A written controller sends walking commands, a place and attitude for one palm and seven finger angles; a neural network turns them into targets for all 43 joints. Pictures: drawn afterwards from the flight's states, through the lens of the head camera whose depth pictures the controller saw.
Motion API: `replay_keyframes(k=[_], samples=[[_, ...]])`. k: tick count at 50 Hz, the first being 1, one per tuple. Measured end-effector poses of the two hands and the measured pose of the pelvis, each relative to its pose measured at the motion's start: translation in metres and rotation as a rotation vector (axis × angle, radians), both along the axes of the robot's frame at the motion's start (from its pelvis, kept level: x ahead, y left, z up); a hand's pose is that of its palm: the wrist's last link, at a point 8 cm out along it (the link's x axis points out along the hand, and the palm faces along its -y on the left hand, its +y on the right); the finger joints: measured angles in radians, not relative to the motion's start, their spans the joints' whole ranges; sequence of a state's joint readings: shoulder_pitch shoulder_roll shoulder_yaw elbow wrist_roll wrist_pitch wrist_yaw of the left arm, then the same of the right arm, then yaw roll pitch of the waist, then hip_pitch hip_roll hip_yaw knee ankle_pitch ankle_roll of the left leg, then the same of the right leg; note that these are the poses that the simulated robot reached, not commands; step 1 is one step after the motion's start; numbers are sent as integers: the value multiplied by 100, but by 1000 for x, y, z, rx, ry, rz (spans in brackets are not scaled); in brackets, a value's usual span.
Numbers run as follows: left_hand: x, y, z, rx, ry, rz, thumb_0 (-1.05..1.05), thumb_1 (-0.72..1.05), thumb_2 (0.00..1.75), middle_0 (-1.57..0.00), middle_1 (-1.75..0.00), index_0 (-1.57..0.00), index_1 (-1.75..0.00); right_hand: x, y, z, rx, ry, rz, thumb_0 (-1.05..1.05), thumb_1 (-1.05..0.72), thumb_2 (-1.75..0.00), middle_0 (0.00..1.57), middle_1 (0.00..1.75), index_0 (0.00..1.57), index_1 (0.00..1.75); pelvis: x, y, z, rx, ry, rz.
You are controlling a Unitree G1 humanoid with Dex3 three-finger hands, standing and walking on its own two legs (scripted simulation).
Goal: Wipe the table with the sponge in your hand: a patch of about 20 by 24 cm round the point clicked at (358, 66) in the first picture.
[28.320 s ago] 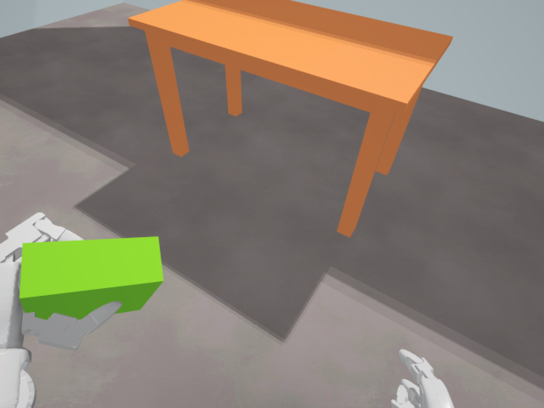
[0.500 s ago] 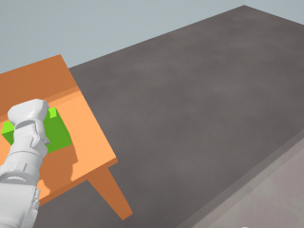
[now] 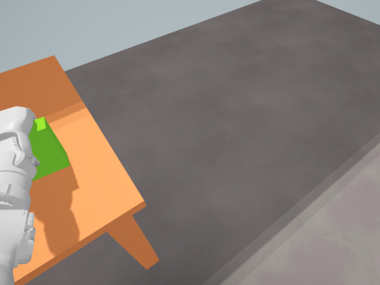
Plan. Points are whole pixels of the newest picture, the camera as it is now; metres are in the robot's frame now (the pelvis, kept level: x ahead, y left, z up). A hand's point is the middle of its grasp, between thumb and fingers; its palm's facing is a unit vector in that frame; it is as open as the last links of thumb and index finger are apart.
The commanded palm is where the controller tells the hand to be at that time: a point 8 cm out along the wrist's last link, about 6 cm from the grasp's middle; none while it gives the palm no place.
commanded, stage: wipe back along the third lane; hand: left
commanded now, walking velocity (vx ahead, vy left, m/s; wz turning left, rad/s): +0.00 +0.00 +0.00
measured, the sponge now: (31, 159) +0.40 +0.36 +0.03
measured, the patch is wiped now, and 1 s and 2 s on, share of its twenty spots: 0.95 0.95 0.95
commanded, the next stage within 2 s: slide back across to the middle lane in 1.72 s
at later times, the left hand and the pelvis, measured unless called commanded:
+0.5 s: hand (22, 153) +0.38 +0.35 +0.08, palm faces +0.02 -0.02 -1.00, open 9.4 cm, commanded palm +0.33 +0.32 +0.11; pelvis +0.02 +0.08 +0.01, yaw +2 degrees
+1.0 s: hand (27, 168) +0.35 +0.32 +0.08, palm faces +0.08 -0.03 -1.00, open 9.3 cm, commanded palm +0.29 +0.29 +0.10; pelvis +0.02 +0.12 +0.01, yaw +0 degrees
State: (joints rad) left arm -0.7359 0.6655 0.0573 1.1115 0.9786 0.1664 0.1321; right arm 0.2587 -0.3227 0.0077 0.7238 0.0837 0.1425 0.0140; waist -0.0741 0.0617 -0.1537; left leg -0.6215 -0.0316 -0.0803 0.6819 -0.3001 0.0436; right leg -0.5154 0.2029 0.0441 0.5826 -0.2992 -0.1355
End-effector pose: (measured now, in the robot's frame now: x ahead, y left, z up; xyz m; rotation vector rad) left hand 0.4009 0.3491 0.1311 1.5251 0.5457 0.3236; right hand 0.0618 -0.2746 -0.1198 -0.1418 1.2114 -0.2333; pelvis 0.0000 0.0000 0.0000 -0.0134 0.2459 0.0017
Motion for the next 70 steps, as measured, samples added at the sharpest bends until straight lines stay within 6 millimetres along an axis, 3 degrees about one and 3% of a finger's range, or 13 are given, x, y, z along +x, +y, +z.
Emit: replay_keyframes(k=[5,9,27,32,37,44,53,70], samples=[[-1,1,-3,9,-24,-43,1,-54,117,-81,-140,-85,-140,2,14,3,10,8,-11,0,-91,-90,20,30,20,30,7,15,3,-6,-11,0],[-8,2,-4,4,-73,-53,-1,-54,117,-81,-140,-85,-140,15,32,5,32,-13,-6,0,-91,-90,20,30,20,30,11,27,7,-9,-34,5],[-40,-9,-2,13,-169,-77,0,-44,109,-74,-142,-78,-142,145,143,40,128,-273,177,0,-91,-90,20,30,20,30,21,87,13,-18,-124,38],[-48,-12,-3,12,-183,-86,1,-43,108,-74,-142,-78,-143,167,168,46,153,-309,232,0,-91,-90,20,30,20,30,22,99,13,-22,-135,41],[-55,-16,-3,12,-192,-90,2,-42,108,-73,-143,-77,-143,175,185,48,182,-327,258,0,-91,-90,20,30,20,30,22,107,12,-25,-145,27],[-65,-24,-3,12,-200,-107,3,-42,108,-73,-143,-77,-143,169,191,43,210,-326,261,1,-91,-90,20,30,20,30,21,114,10,-27,-157,18],[-82,-38,-3,8,-223,-122,4,-42,107,-72,-144,-77,-143,157,183,37,224,-318,246,1,-91,-90,20,30,20,30,16,115,8,-23,-177,1],[-120,-68,-1,-30,-241,-118,5,-42,107,-71,-145,-78,-142,156,154,54,230,-414,234,1,-91,-90,20,30,20,30,1,84,8,-9,-225,-25]])
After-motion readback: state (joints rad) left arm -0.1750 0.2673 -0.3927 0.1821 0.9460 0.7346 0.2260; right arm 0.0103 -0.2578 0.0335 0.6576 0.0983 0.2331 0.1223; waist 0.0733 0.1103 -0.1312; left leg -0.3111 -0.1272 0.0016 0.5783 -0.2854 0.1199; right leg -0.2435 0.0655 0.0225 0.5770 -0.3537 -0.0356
